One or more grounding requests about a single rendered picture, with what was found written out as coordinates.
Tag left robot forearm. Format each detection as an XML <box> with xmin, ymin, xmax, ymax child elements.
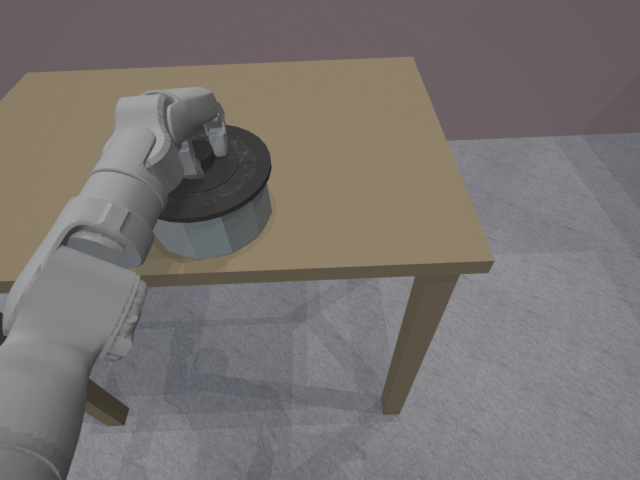
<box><xmin>2</xmin><ymin>90</ymin><xmax>192</xmax><ymax>336</ymax></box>

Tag left robot hand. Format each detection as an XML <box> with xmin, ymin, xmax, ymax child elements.
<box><xmin>164</xmin><ymin>87</ymin><xmax>228</xmax><ymax>179</ymax></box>

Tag lid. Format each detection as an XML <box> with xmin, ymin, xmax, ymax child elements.
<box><xmin>158</xmin><ymin>124</ymin><xmax>272</xmax><ymax>223</ymax></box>

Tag left robot upper arm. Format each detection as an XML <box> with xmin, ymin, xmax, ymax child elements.
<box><xmin>0</xmin><ymin>245</ymin><xmax>148</xmax><ymax>480</ymax></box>

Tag pot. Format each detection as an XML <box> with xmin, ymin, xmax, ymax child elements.
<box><xmin>153</xmin><ymin>183</ymin><xmax>272</xmax><ymax>259</ymax></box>

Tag knob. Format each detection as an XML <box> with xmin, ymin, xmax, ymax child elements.
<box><xmin>191</xmin><ymin>140</ymin><xmax>215</xmax><ymax>170</ymax></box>

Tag table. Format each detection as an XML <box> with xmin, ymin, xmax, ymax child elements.
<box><xmin>0</xmin><ymin>57</ymin><xmax>495</xmax><ymax>426</ymax></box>

